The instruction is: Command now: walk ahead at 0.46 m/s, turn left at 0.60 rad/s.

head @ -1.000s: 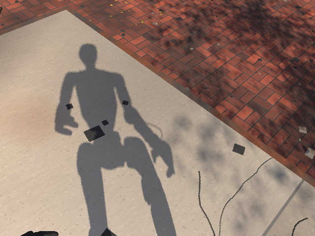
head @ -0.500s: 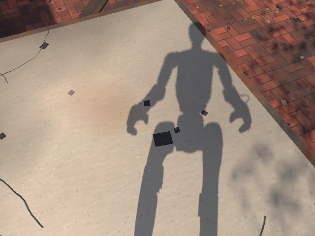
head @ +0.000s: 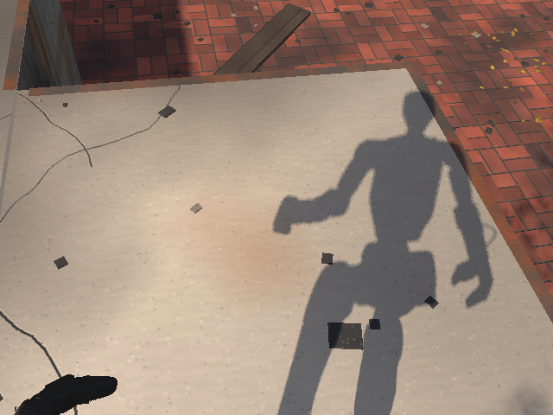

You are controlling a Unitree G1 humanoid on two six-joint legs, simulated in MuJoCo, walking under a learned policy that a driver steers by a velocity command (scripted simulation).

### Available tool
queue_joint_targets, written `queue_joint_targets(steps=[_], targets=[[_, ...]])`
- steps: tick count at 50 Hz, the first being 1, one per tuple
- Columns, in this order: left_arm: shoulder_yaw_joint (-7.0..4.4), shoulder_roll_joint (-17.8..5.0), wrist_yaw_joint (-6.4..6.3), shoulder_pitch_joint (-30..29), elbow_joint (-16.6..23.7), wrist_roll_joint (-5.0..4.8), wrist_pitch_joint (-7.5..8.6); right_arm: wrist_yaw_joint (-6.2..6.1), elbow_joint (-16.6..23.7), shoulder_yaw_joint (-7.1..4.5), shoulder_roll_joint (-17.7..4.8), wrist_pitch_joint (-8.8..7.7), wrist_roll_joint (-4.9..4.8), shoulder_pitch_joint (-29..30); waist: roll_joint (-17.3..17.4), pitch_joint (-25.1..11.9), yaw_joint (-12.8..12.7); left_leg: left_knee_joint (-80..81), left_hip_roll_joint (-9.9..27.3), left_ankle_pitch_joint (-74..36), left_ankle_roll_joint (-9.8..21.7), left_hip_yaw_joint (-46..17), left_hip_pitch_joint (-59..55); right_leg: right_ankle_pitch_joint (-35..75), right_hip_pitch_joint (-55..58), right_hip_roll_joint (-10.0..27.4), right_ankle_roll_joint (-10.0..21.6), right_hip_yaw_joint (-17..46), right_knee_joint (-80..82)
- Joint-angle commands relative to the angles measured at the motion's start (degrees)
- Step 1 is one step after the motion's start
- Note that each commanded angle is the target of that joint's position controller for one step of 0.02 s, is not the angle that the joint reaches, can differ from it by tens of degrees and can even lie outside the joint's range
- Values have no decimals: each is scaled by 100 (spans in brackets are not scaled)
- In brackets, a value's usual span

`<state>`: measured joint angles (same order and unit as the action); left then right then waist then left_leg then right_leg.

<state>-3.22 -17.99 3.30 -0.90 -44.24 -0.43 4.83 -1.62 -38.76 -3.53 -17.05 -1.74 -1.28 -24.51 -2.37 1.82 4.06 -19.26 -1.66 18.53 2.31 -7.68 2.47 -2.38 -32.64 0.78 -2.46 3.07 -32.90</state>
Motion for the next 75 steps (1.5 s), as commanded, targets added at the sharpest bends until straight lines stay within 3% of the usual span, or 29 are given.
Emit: queue_joint_targets(steps=[1, 5, 6, 7, 9, 10, 13, 22, 27, 29, 30, 31, 32, 34, 38, 46, 51, 52, 53, 54, 55, 57, 63, 66, 71, 72, 73, 74, 75], targets=[[-109, -523, -4, -607, 554, -38, 142, -45, 252, -357, -1128, -70, -31, 73, 999, 167, -114, 433, 1275, -1107, 811, -1141, 507, 165, 459, -95, 57, 16, 318], [-359, -965, -95, 903, 203, 15, 231, -24, 284, -241, -766, -3, 46, 306, 1017, -628, -865, -1292, 766, -2221, 401, -970, 781, -178, 2604, 27, 491, -58, 590], [-428, -1309, -146, 1917, 126, 98, 211, -24, 425, -96, -412, 5, 175, 243, 209, -1663, -1182, -3115, 308, -996, 143, -542, 1657, -848, 4242, 1119, 840, 1147, 510], [-489, -1637, -99, 2111, -16, 144, 144, -13, 620, -4, -54, -68, -71, -569, -2036, -2157, -631, -4901, -310, 1705, -153, -241, 3551, -2531, 5467, 2217, 1657, 4141, 1544], [-263, -691, -140, 1472, 151, 2, 103, -9, 444, -209, -987, -64, -151, 213, -689, -795, -807, -5593, 340, 844, -145, -208, 4220, -3140, 4261, 1989, 1328, 3092, 1889], [-227, -590, -164, 1240, 153, 49, 80, -24, 444, -209, -948, -48, -79, 479, -243, -488, -708, -5430, 583, 433, -136, -80, 3955, -2239, 3597, 1767, 1242, 2335, 1896], [-185, -391, -244, 1100, 27, 110, 118, 64, 504, -185, -640, 1, -65, 642, -387, -202, -512, -4918, 916, -47, -110, -19, 3479, -1000, 2776, 1395, 1224, 1119, 2212], [-261, -830, -368, 1088, -119, 30, 10, 309, 897, -26, -220, -32, 49, 1712, -128, 106, -663, -2296, 646, -1916, -258, 876, 3100, 2250, 2661, 1092, 1102, -1075, 2106], [-368, -1177, -451, 1168, -110, -224, -192, 475, 916, -289, -706, 46, 82, 1237, -319, -407, -231, -1441, 95, -1407, 208, 1190, 2035, 3727, 3378, 1276, 814, -1284, 601], [-255, -851, -442, 1302, -20, -104, -226, 305, 641, -552, -1221, 75, 87, 67, 408, -1045, 373, -798, 155, -3097, 639, 678, -53, 1916, 2229, 784, 336, -1437, -1814], [-34, -89, -349, 2017, 115, 334, -214, 182, 832, -555, -1771, 117, 130, 435, 2123, -1486, -459, -1516, 1629, -6041, 1449, -1360, -1643, -3641, 240, -73, -39, -1250, -3907], [-24, -566, -272, 2121, 143, 161, -165, 274, 1161, -469, -1604, 37, 234, 527, 1679, -2897, -204, -710, 2429, -4425, 2333, -3344, -2037, -3910, -271, -411, -56, 75, -4988], [-142, -968, -257, 1395, 223, -41, -177, 335, 1196, -397, -1262, -2, 191, 775, 812, -2385, 10, -365, 2074, -3495, 2004, -2739, -1549, -3221, -509, -128, 48, 304, -4918], [-101, -786, -360, 1054, 299, 21, -263, 294, 1100, -309, -973, 2, 36, 1207, 303, -1174, -307, -166, 1541, -2705, 1474, -1828, -95, -2462, -531, 211, 51, 242, -4106], [-84, -646, -443, 1265, 207, 99, -437, 170, 1107, -317, -1003, 42, 206, 1554, 613, -987, -641, -1, 1127, -3196, 1338, -1221, 1278, -2110, 433, 131, -86, 125, -2990], [-57, -481, -471, 640, 431, 60, -509, -13, 1011, -344, -1026, 274, 143, 1573, 990, -856, -393, -17, 773, -863, 1048, -1596, 1581, -1475, 710, -140, -241, 277, -1353], [-138, -515, -357, 942, 417, 33, -343, 5, 1005, -320, -929, 376, 53, 1622, 1185, -837, -548, -591, 624, -1292, 788, -2037, 1338, -1092, 1572, -241, 65, 154, 486], [-213, -712, -358, 1129, 381, 89, -333, -6, 988, -282, -795, 394, 27, 1505, 944, -854, -574, -960, 365, -824, 528, -1838, 1648, -644, 2128, 203, 254, 397, 1039], [-295, -1115, -394, 1134, 450, 176, -380, -5, 946, -198, -436, 409, 83, 1121, -378, -964, -308, -2341, -324, 954, 141, -883, 2331, 36, 2737, 1552, 745, 1534, 1354], [-344, -1301, -376, 1085, 411, 339, -410, 4, 1148, -312, -809, 339, 43, 1264, -1621, -544, -290, -3420, -778, 1883, -155, -106, 3354, 649, 2359, 2275, 1684, 2812, 1658], [-276, -977, -409, 808, 585, 293, -389, 2, 1003, -439, -1224, 311, 109, 1187, -1003, -474, -300, -4328, -367, 1526, -338, -255, 3360, 701, 2300, 2229, 1772, 2510, 1572], [-183, -598, -481, 479, 685, 150, -414, -26, 718, -469, -1103, 423, 51, 1050, -452, -394, -219, -4917, -255, 899, -553, -81, 3364, 630, 2366, 1538, 1302, 1375, 1341], [-225, -719, -567, 1010, 540, 114, -570, 30, 983, -211, -462, 451, 30, 1689, -720, -490, -672, -3863, 57, 556, -826, 435, 3217, 1282, 3037, 1368, 1490, 496, 1327], [-306, -950, -480, 1142, 476, -19, -576, 116, 1010, -100, -357, 416, 46, 1776, -872, -573, -800, -2670, 149, 677, -648, 784, 2364, -901, 2681, 1406, 1490, 482, 1737], [-189, -780, -292, 1217, 275, -157, -436, 197, 481, -128, -448, 263, 35, 937, -522, -303, -307, -196, -56, -394, -20, 1099, 60, -1941, 1452, 1236, 1141, 289, 1433], [-58, -411, -239, 1161, 269, -56, -357, 160, 352, -162, -555, 238, 17, 474, -148, -564, -94, -137, 400, -361, 106, 448, -882, -2004, 874, 959, 802, -59, 667], [102, 102, -159, 945, 546, 146, -244, 88, 321, -271, -1133, 229, 89, 30, 1382, -839, -40, 44, 1761, -317, 645, -1512, -1741, -2789, -506, 279, 250, -879, -1254], [-49, -442, -210, 500, 767, -23, -167, 150, 311, -371, -1455, 127, 148, -111, 1565, -446, 237, 633, 2427, 529, 1507, -2701, -1006, -3321, -1320, 88, 168, -508, -2266], [-176, -793, -223, 467, 755, -138, -128, 172, 317, -269, -1090, -3, 131, 131, 1216, 43, 141, 811, 2240, 1199, 1529, -2485, -778, -2905, -1631, 365, 213, -210, -2754]])
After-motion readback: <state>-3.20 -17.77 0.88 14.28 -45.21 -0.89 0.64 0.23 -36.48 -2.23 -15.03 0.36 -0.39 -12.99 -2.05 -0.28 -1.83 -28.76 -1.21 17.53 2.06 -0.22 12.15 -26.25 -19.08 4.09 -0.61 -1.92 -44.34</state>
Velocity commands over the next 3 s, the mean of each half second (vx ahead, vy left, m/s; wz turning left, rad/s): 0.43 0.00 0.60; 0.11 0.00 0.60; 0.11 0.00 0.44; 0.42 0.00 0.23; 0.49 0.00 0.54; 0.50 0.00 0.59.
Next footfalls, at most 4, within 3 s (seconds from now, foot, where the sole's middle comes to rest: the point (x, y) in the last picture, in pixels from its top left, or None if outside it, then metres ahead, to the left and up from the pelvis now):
0.10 right None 0.23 -0.14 -0.78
0.58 left None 0.45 0.16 -0.78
1.04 right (263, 377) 0.55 -0.03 -0.78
1.44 left None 0.36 0.15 -0.78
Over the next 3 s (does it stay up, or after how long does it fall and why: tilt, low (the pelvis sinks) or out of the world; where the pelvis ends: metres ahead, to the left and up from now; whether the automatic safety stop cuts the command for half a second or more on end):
stays up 0.82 0.75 -0.02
